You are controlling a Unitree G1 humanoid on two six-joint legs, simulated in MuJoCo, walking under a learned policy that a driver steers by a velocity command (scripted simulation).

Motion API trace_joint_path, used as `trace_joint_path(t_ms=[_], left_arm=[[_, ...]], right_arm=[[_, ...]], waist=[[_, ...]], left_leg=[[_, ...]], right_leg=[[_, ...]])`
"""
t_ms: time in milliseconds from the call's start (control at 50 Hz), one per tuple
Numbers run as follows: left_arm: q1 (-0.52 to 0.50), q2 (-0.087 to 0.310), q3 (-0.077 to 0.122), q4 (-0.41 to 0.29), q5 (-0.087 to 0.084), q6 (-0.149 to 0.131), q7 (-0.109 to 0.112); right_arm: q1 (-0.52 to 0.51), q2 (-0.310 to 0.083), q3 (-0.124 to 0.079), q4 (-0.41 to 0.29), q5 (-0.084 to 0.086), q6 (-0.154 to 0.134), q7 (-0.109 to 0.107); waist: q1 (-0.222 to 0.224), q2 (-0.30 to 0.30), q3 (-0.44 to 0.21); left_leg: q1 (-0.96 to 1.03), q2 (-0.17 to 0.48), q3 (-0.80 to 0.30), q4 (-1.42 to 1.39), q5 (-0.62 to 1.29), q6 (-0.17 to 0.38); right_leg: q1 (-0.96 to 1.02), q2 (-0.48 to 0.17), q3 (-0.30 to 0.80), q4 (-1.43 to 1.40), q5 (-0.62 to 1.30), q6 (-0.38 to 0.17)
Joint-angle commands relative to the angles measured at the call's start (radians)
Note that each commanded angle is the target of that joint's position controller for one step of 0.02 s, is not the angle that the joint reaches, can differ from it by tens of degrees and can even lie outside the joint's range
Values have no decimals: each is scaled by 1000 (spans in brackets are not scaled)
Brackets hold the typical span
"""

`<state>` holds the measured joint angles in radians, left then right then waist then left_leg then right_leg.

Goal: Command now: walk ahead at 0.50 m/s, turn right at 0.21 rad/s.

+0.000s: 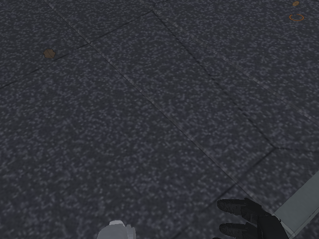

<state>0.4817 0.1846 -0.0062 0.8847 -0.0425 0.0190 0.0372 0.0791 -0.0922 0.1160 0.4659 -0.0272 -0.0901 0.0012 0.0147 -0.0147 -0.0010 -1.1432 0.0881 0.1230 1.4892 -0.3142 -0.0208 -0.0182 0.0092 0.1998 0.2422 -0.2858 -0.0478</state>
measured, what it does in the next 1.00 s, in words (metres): climbs: left foot 0.14 m higher, then right foot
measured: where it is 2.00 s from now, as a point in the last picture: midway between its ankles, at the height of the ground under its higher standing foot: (130, 89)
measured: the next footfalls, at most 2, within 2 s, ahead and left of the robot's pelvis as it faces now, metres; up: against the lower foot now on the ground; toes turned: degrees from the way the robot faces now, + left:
left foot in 0.06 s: +0.22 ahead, +0.13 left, +0.14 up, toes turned +4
right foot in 0.66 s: +0.55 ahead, -0.10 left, +0.14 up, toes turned -3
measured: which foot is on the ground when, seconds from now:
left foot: up 0.00-0.04, down 0.06-0.68, up 0.70-1.00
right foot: down 0.00-0.06, up 0.08-0.64, down 0.66-1.00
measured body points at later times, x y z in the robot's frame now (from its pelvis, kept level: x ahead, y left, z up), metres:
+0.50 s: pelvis +0.27 +0.04 +0.14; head +0.29 +0.06 +0.59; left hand +0.49 +0.24 +0.04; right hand +0.24 -0.20 +0.01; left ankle +0.18 +0.12 -0.61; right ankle +0.46 -0.11 -0.54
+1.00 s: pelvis +0.58 +0.00 +0.13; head +0.59 +0.01 +0.58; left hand +0.57 +0.27 +0.00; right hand +0.78 -0.23 +0.03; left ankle +0.72 +0.19 -0.54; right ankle +0.51 -0.09 -0.61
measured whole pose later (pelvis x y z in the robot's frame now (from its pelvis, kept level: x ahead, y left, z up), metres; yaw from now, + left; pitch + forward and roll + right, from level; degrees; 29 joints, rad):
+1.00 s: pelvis +0.58 +0.00 +0.13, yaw +8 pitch +1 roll -2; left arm 0.35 0.25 0.06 0.86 0.02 -0.10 -0.01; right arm 0.15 -0.27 -0.06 0.76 0.02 -0.04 0.02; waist 0.06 0.04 0.00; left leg -0.74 0.13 -0.05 0.87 0.00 0.01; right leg 0.00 0.03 -0.21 0.24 -0.25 -0.03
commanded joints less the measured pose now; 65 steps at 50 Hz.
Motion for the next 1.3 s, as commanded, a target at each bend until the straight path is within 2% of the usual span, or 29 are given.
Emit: trace_joint_path(t_ms=[20,60,80,100,120,140,160,180,220,280,320,460,580,640,660,680,700,720,760,800,880,1060,1120,1160,1180,1200,1220,1240,1300], left_arm=[[-1,250,64,-33,6,-23,11],[-39,251,72,-30,41,-32,15],[5,136,58,-76,34,-50,-7],[39,73,47,-64,61,-68,-52],[-4,97,60,-63,51,-78,-84],[-167,108,49,-138,32,-82,-91],[-277,74,31,-199,25,-79,-88],[-275,72,27,-213,23,-71,-86],[-174,43,16,-196,3,-49,-78],[-199,63,5,-213,27,-55,-58],[-278,81,9,-223,44,-60,-53],[-548,51,12,-279,18,-101,-85],[-594,83,29,-304,18,-113,-115],[-331,178,78,-239,28,-118,-97],[-141,238,100,-197,38,-116,-78],[-27,350,125,-186,69,-113,-65],[-36,256,103,-190,67,-109,-56],[-105,203,87,-188,56,-106,-50],[-210,140,70,-179,48,-113,-55],[-257,109,65,-168,58,-132,-62],[-261,152,83,-129,67,-147,-57],[-149,236,109,-73,37,-110,-28],[-161,272,121,-73,28,-85,-21],[-199,294,128,-87,19,-65,-11],[-194,277,119,-102,27,-68,-5],[-91,120,72,-157,69,-91,-18],[-164,158,67,-178,40,-132,-31],[-268,207,81,-209,2,-157,-42],[-288,220,88,-217,44,-162,-27]], right_arm=[[38,-210,-99,-86,35,-26,-14],[282,-302,-139,-21,56,-15,1],[422,-397,-163,66,4,-8,12],[478,-379,-163,111,-14,2,3],[378,-298,-155,117,21,3,-13],[293,-240,-137,147,44,2,-10],[272,-185,-124,198,29,2,-1],[244,-121,-112,230,1,-3,6],[224,-72,-102,278,2,-11,18],[256,-178,-136,316,18,-21,29],[295,-178,-134,327,18,-24,9],[455,-262,-154,376,31,-8,-21],[442,-288,-168,402,38,23,-11],[387,-319,-177,403,42,32,-12],[360,-309,-170,380,34,25,-11],[467,-167,-128,345,24,6,-2],[462,-215,-137,371,41,-16,2],[338,-306,-170,335,74,-22,4],[233,-279,-172,311,63,-18,-5],[281,-242,-179,326,60,16,-7],[231,-208,-181,297,59,52,-9],[-75,-196,-164,178,49,35,52],[-51,-238,-185,151,47,43,64],[159,-309,-226,190,47,50,55],[323,-386,-263,229,45,57,36],[335,-506,-286,231,53,54,22],[354,-454,-266,197,49,40,24],[330,-387,-249,199,39,30,24],[157,-295,-220,163,36,20,16]], waist=[[-125,-230,-153],[-236,-228,-238],[-183,316,-349],[-160,542,-433],[-120,313,-277],[-88,152,-53],[-56,44,70],[2,-1,91],[58,89,69],[64,37,63],[24,41,20],[-112,92,51],[-99,112,116],[62,130,-60],[144,112,-188],[106,-148,-383],[115,-175,-473],[112,-132,-280],[50,-49,-102],[-12,-85,-46],[-39,-59,45],[56,-6,97],[9,-54,45],[-116,-68,-69],[-189,-11,-157],[-81,272,-243],[-125,207,-417],[-150,145,-307],[-25,18,-106]], left_leg=[[579,-127,81,-279,-100,65],[775,-105,-140,-500,-111,160],[1054,104,-621,-845,-104,298],[1197,253,-1186,-1204,-211,384],[1072,303,-1224,-1236,-411,359],[883,277,-1039,-1202,-495,319],[724,243,-820,-1152,-487,275],[620,181,-610,-1134,-352,214],[629,126,-422,-1172,-179,179],[692,65,-222,-1244,-15,183],[747,41,-124,-1316,102,198],[1206,145,-177,-1363,322,204],[1287,178,-155,-1284,580,203],[1221,121,-126,-969,990,157],[980,88,-126,-735,800,132],[554,-85,-104,-317,190,55],[470,-117,-265,-148,-224,51],[401,-57,-265,-105,-165,53],[424,13,-222,-190,-19,48],[521,49,-222,-242,62,43],[461,60,-231,-318,155,22],[406,25,-107,-819,339,70],[516,-55,-30,-850,197,121],[796,-138,2,-900,171,174],[1093,-114,-102,-932,210,215],[1474,152,-626,-972,129,396],[1570,251,-985,-1159,-3,481],[1513,222,-854,-1185,25,414],[1096,120,-561,-1209,303,339]], right_leg=[[-40,-166,-6,20,1295,-137],[45,-187,-17,405,1603,-122],[-264,-14,-50,811,996,-80],[-497,196,81,1149,-6,-40],[-665,169,103,1433,-54,-30],[-772,107,-1,1493,-62,-55],[-825,45,-64,1495,-43,-87],[-767,-8,-71,1427,1,-107],[-760,-12,-59,1444,28,-111],[-810,-15,-79,1198,196,-71],[-740,-17,-169,991,283,-18],[-814,-69,-222,448,391,30],[-689,-36,-258,280,244,-17],[-257,38,-295,211,255,-84],[91,-83,-172,278,282,-133],[521,-403,302,261,195,-295],[493,-468,527,115,142,-319],[338,-414,335,90,146,-251],[64,-323,75,23,240,-182],[-94,-264,-64,-54,235,-149],[-201,-253,-217,-115,347,-149],[62,-292,-369,-76,450,-105],[146,-300,-406,80,841,-68],[97,-265,-438,379,1014,-28],[-101,-220,-437,650,810,15],[-581,-30,-395,1041,-101,87],[-719,50,-140,1214,-303,89],[-813,-13,-89,1218,-219,61],[-670,-117,-100,994,-54,54]])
